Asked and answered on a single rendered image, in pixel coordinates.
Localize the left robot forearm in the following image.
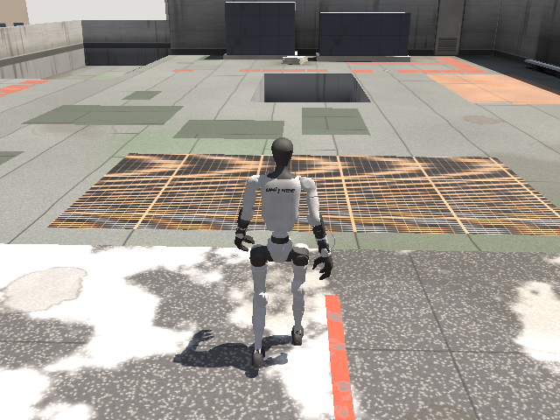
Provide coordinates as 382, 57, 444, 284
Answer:
235, 209, 249, 239

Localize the robot right hand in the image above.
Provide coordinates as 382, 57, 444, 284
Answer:
312, 255, 333, 280

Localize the robot right foot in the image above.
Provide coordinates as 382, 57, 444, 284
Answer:
291, 326, 304, 346

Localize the left robot upper arm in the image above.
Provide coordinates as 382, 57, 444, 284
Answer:
241, 175, 263, 221

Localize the right robot upper arm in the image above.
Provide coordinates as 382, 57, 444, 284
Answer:
299, 176, 321, 227

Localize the robot left foot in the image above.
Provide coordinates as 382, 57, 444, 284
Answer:
252, 347, 265, 367

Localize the robot foot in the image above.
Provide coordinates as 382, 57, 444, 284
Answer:
252, 347, 265, 367
291, 326, 304, 346

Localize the right robot forearm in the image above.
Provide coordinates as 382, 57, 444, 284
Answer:
312, 213, 331, 257

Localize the robot left hand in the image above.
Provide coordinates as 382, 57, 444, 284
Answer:
234, 235, 255, 252

